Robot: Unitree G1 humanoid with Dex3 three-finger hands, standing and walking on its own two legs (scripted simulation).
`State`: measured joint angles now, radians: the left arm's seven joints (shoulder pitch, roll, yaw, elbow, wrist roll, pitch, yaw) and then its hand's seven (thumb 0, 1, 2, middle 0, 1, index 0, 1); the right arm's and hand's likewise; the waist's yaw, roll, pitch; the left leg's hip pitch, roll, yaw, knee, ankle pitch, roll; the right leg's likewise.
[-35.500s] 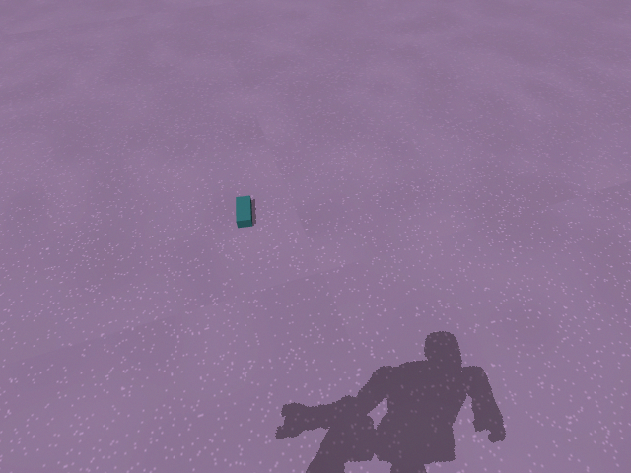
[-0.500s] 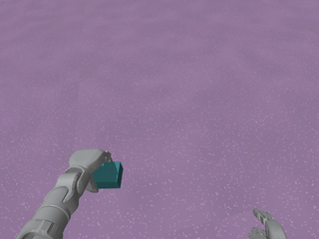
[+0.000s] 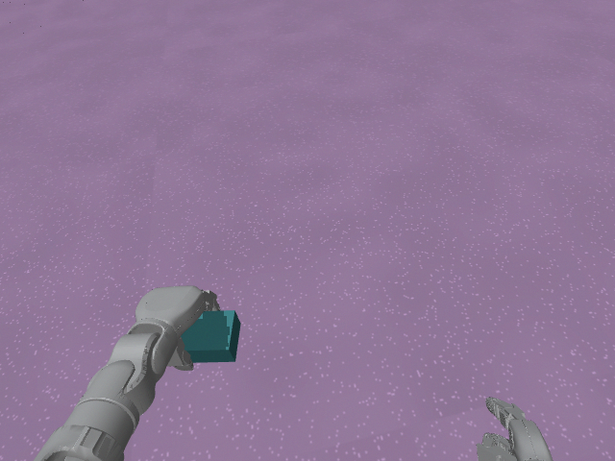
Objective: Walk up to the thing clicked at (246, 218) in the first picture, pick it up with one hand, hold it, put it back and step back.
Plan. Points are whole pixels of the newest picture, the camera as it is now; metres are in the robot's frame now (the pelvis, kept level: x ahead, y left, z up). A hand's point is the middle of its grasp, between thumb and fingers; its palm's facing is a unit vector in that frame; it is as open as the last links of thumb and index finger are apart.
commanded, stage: hold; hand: left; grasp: from above
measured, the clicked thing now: (189, 337) +0.30 +0.22 -0.07
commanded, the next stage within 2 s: crouch in 0.18 s
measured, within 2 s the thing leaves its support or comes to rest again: neither
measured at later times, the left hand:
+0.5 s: hand (186, 339) +0.30 +0.22 -0.06, palm faces -0.46 -0.04 -0.88, open 9.0 cm
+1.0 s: hand (219, 355) +0.36 +0.23 -0.28, palm faces -0.41 +0.05 -0.91, open 9.0 cm
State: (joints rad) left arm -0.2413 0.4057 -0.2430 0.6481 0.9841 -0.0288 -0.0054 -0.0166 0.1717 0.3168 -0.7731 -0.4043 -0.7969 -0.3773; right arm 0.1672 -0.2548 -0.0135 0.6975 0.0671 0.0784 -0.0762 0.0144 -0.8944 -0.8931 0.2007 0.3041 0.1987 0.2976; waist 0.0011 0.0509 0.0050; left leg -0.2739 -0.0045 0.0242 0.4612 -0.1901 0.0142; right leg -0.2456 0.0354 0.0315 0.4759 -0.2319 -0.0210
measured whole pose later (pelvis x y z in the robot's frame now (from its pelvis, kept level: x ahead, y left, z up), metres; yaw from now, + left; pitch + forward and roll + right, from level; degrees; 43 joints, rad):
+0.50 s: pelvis +0.01 +0.00 +0.00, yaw +0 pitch +2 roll +0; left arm -0.23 0.39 -0.23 0.69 1.01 -0.04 0.04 -0.02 0.18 0.29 -0.80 -0.38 -0.82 -0.35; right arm 0.17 -0.25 -0.02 0.69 0.07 0.09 -0.07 0.01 -0.89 -0.89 0.20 0.30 0.20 0.30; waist -0.01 0.04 0.00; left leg -0.29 -0.01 0.02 0.48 -0.21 0.01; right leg -0.26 0.03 0.03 0.49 -0.25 -0.02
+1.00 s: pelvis -0.04 +0.01 -0.16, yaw +0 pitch +27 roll -3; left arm -0.65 0.42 -0.12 1.19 1.18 -0.07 0.37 -0.02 0.17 0.29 -0.81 -0.37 -0.83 -0.34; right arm 0.25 -0.27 -0.07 0.73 -0.02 0.02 -0.02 0.01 -0.89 -0.89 0.20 0.30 0.20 0.30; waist -0.12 0.03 -0.19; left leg -1.40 0.01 -0.01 1.45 -0.52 0.03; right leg -1.34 0.05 -0.03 1.43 -0.56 -0.01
